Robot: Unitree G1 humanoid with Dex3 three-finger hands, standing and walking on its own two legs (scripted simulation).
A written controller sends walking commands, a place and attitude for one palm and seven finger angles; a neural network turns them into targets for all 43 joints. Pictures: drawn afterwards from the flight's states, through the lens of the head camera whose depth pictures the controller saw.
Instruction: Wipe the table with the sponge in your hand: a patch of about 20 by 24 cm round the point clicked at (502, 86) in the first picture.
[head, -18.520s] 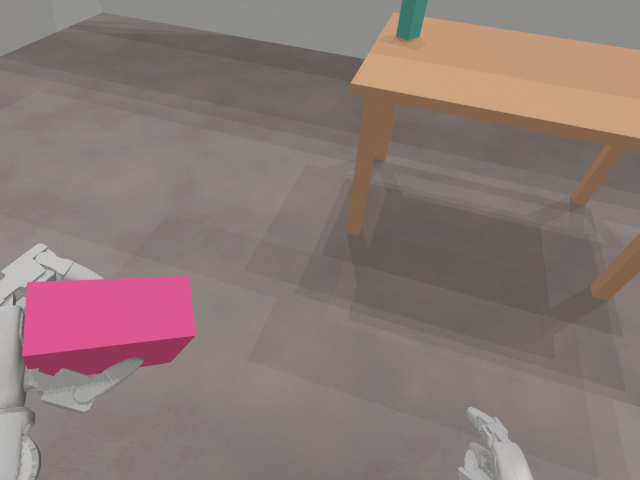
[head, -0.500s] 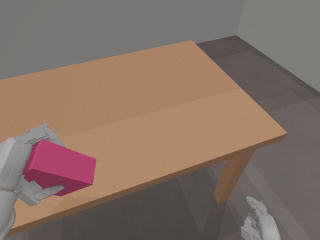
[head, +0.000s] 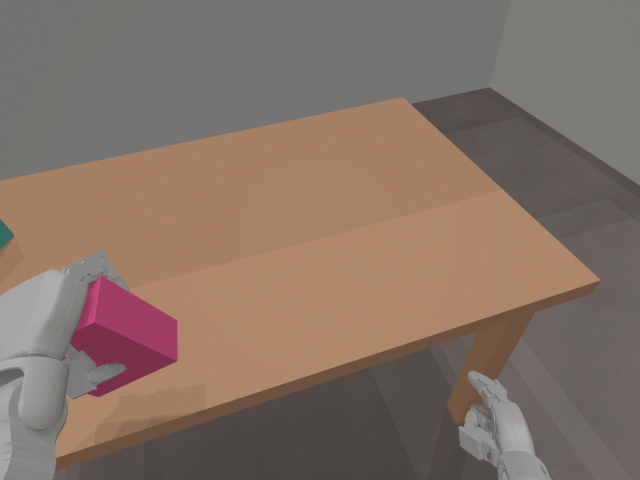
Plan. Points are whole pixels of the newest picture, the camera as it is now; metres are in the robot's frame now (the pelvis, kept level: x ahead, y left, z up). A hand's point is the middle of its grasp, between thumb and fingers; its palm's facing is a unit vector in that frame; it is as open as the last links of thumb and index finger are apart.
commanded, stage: turn the palm down, sponge in hand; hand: left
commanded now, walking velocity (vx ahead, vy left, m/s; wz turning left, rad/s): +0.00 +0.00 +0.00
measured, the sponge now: (113, 347) +0.22 +0.29 +0.08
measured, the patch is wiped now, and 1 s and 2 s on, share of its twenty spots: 0.00 0.00 0.00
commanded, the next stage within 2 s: move the sponge above the wiping area in 0.88 s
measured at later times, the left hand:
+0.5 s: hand (95, 338) +0.21 +0.29 +0.11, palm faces +0.08 -0.10 -0.99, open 10.1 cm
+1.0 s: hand (113, 343) +0.21 +0.28 +0.10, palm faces +0.01 -0.12 -0.99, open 10.1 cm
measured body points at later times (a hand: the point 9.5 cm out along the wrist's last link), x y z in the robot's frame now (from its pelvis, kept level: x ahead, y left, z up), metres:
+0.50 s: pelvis +0.00 -0.01 +0.01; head -0.01 -0.06 +0.45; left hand +0.20 +0.29 +0.17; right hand +0.25 -0.21 -0.08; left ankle +0.02 +0.14 -0.74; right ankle -0.01 -0.14 -0.74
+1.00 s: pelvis +0.00 -0.01 +0.01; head -0.01 -0.06 +0.45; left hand +0.21 +0.28 +0.16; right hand +0.26 -0.20 -0.07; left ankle +0.02 +0.14 -0.74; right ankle -0.01 -0.14 -0.74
